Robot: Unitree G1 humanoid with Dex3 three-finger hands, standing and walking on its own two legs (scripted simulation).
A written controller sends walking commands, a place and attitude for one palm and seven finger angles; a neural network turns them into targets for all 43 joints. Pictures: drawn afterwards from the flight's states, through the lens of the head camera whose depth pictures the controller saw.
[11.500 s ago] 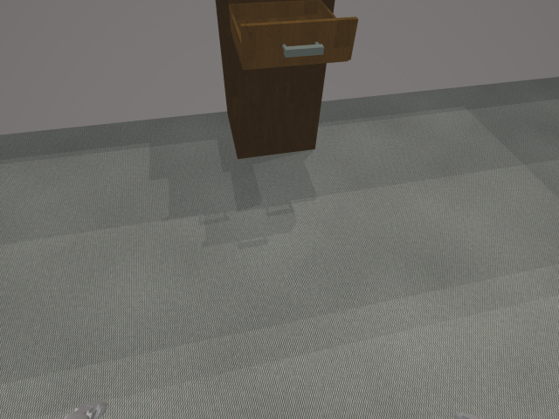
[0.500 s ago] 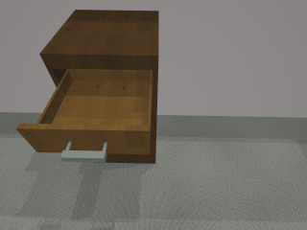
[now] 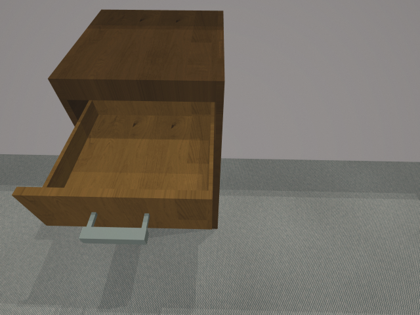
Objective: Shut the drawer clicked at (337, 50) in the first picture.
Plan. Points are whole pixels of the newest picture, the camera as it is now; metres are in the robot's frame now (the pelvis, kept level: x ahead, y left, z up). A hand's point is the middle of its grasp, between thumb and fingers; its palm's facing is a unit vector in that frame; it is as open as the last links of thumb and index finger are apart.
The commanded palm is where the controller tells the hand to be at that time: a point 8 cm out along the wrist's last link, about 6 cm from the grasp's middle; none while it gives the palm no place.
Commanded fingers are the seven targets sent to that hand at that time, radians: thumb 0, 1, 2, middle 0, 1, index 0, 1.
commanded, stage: come to a stop and stand still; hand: left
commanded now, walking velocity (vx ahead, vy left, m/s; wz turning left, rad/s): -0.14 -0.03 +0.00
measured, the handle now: (117, 226) +0.29 +0.22 -0.03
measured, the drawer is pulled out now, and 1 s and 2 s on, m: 0.30 0.30 0.30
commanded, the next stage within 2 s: look again from close up in 0.76 s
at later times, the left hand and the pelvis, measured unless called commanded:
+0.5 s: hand out of the picture -0.02 +0.17 -0.17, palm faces +0.00 -0.98 -0.20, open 7.3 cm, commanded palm none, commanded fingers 0.00 0.90 0.90 -0.20 -0.30 -0.20 -0.30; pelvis -0.06 +0.00 +0.00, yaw +0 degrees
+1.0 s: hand out of the picture -0.09 +0.16 -0.17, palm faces +0.02 -0.99 -0.14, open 7.4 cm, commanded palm none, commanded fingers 0.00 0.90 0.90 -0.20 -0.30 -0.20 -0.30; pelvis -0.05 +0.01 +0.01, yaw +0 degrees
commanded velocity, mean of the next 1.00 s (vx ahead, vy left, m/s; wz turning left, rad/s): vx -0.01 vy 0.00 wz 0.00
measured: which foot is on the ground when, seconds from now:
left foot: down 0.00-1.00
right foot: down 0.00-1.00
